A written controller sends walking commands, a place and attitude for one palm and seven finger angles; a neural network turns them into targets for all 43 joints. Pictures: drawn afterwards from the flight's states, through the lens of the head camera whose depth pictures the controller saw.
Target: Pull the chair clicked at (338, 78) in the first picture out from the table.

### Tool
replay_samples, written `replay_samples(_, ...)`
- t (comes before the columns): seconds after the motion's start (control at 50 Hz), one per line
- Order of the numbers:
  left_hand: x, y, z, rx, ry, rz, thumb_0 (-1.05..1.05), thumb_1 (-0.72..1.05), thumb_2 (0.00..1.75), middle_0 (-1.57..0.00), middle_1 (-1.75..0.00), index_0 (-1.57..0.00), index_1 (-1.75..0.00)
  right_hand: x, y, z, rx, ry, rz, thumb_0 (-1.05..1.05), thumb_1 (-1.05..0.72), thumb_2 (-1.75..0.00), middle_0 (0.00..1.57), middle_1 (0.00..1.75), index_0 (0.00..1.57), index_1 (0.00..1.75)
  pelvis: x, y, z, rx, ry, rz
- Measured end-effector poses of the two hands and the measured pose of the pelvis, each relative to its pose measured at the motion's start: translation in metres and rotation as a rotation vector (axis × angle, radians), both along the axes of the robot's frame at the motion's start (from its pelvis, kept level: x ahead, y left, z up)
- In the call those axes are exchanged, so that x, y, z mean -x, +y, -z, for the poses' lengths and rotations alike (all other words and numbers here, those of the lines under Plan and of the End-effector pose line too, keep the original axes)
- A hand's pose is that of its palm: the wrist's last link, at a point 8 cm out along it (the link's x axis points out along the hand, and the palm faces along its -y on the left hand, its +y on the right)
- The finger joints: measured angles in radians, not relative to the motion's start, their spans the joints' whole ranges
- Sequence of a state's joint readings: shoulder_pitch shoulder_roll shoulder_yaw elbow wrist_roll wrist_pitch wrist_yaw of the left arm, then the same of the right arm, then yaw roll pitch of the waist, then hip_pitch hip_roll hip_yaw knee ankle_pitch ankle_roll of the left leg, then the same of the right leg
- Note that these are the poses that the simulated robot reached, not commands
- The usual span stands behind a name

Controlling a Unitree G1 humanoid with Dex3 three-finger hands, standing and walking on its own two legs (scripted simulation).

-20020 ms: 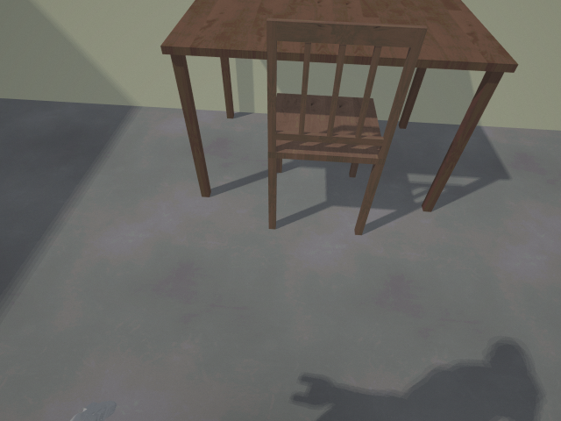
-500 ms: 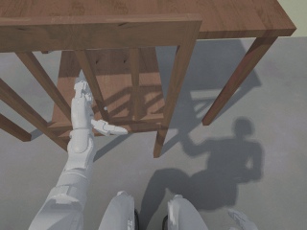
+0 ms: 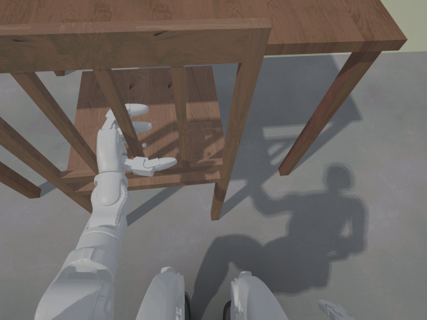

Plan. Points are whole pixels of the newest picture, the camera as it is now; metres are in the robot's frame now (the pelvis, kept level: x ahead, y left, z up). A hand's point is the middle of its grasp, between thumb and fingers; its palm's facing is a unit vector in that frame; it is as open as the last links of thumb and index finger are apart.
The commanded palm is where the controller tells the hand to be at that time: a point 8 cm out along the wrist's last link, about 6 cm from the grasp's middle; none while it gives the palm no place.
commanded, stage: hook a spindle and tug to test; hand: left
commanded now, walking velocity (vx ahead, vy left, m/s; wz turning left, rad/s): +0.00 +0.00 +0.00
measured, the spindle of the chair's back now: (128, 130) +0.45 +0.15 +0.04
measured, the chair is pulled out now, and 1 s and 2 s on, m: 0.00 0.04 0.16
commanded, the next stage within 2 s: step backward, pulling the chair out in 0.94 s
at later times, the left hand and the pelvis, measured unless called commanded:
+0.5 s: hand (145, 146) +0.43 +0.12 +0.02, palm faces +0.08 -1.00 -0.02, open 4.9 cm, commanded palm +0.39 +0.16 +0.02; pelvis +0.01 +0.00 +0.00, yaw +0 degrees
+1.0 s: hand (144, 165) +0.39 +0.12 +0.02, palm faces +0.06 -1.00 -0.01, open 4.9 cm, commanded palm +0.36 +0.17 +0.02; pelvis +0.01 +0.00 +0.00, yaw +0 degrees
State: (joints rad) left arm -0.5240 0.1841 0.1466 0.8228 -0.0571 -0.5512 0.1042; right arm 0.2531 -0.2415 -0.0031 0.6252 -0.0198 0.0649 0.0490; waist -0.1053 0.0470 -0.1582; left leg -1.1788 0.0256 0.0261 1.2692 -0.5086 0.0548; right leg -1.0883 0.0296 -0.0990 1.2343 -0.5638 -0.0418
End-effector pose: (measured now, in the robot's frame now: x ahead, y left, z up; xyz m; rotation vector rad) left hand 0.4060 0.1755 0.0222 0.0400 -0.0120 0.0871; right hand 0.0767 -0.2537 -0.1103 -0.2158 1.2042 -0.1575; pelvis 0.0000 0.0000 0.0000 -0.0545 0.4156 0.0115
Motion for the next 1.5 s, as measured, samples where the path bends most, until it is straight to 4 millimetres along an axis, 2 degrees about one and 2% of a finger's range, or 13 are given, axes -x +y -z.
replay_samples(0.16, -0.001, -0.002, 0.001, 0.018, 0.007, -0.010, -0.01, 0.20, 0.60, -0.48, -1.38, -0.46, -1.38, -0.004, -0.002, 0.001, -0.001, -0.004, 0.005, 0.01, -0.91, -0.90, 0.20, 0.30, 0.20, 0.30, -0.003, 0.000, -0.001, -0.002, 0.007, 0.005)
replay_samples(0.32, 0.002, -0.002, -0.001, 0.010, 0.006, -0.009, 0.00, 0.63, 0.78, -0.50, -1.44, -0.46, -1.44, -0.012, 0.002, 0.001, -0.019, -0.015, 0.001, 0.01, -0.91, -0.90, 0.20, 0.30, 0.20, 0.30, -0.007, 0.001, -0.003, -0.006, 0.004, 0.007)
replay_samples(0.42, 0.003, -0.002, -0.001, 0.016, 0.001, -0.002, 0.01, 0.79, 0.85, -0.50, -1.45, -0.46, -1.45, -0.018, 0.004, 0.000, -0.020, -0.021, -0.007, 0.01, -0.91, -0.90, 0.20, 0.30, 0.20, 0.30, -0.008, 0.001, -0.003, -0.005, 0.004, 0.006)
replay_samples(0.58, 0.007, -0.002, -0.002, 0.022, 0.008, 0.014, 0.01, 0.80, 0.84, -0.49, -1.45, -0.45, -1.45, -0.027, 0.005, -0.004, -0.022, -0.041, -0.007, 0.01, -0.91, -0.90, 0.20, 0.30, 0.20, 0.30, -0.012, 0.002, -0.005, -0.004, 0.005, 0.009)
replay_samples(0.8, 0.029, -0.005, -0.002, 0.033, 0.009, 0.027, 0.01, 0.80, 0.83, -0.48, -1.45, -0.46, -1.45, -0.042, 0.010, -0.010, -0.030, -0.069, -0.022, 0.01, -0.91, -0.90, 0.20, 0.30, 0.20, 0.30, -0.017, 0.004, -0.009, -0.006, -0.007, 0.012)
replay_samples(1.06, 0.042, -0.003, -0.001, 0.027, -0.007, 0.029, 0.01, 0.79, 0.84, -0.50, -1.45, -0.46, -1.45, -0.059, 0.014, -0.006, -0.025, -0.118, -0.063, 0.01, -0.91, -0.90, 0.20, 0.30, 0.20, 0.30, -0.009, 0.005, -0.003, -0.001, -0.016, -0.003)
replay_samples(1.1, 0.042, -0.001, -0.007, -0.031, 0.051, 0.038, 0.01, 0.77, 0.84, -0.50, -1.45, -0.46, -1.45, -0.056, 0.016, -0.012, -0.030, -0.101, -0.018, 0.01, -0.91, -0.90, 0.20, 0.30, 0.20, 0.30, -0.006, 0.005, -0.011, -0.011, -0.068, -0.005)
replay_samples(1.16, 0.044, 0.003, -0.020, -0.109, 0.211, 0.058, 0.03, 0.74, 0.81, -0.48, -1.42, -0.46, -1.45, -0.048, 0.023, -0.036, -0.041, -0.092, 0.048, 0.01, -0.91, -0.90, 0.20, 0.30, 0.20, 0.30, -0.010, 0.007, -0.038, -0.016, -0.138, -0.005)
replay_samples(1.22, 0.051, 0.006, -0.028, -0.084, 0.345, 0.038, 0.04, 0.76, 0.81, -0.41, -1.30, -0.47, -1.45, -0.041, 0.028, -0.062, -0.043, -0.081, 0.087, 0.01, -0.91, -0.90, 0.20, 0.30, 0.20, 0.30, -0.020, 0.010, -0.066, -0.023, -0.169, 0.007)
replay_samples(1.28, 0.054, 0.007, -0.032, -0.080, 0.422, 0.031, 0.05, 0.75, 0.80, -0.39, -1.24, -0.48, -1.45, -0.034, 0.026, -0.080, -0.012, -0.058, 0.086, 0.01, -0.91, -0.90, 0.20, 0.30, 0.21, 0.30, -0.026, 0.011, -0.083, -0.024, -0.196, 0.011)
replay_samples(1.36, 0.052, 0.009, -0.035, -0.085, 0.469, 0.049, 0.06, 0.75, 0.80, -0.38, -1.22, -0.49, -1.45, -0.026, 0.015, -0.094, 0.048, -0.027, 0.082, 0.01, -0.91, -0.90, 0.20, 0.30, 0.21, 0.30, -0.026, 0.011, -0.095, -0.021, -0.234, 0.006)
replay_samples(1.5, 0.057, 0.009, -0.037, -0.078, 0.500, 0.056, 0.07, 0.76, 0.80, -0.35, -1.21, -0.50, -1.45, -0.011, -0.004, -0.107, 0.101, -0.027, 0.100, 0.01, -0.91, -0.90, 0.20, 0.30, 0.21, 0.30, -0.011, 0.009, -0.105, -0.022, -0.285, 0.009)
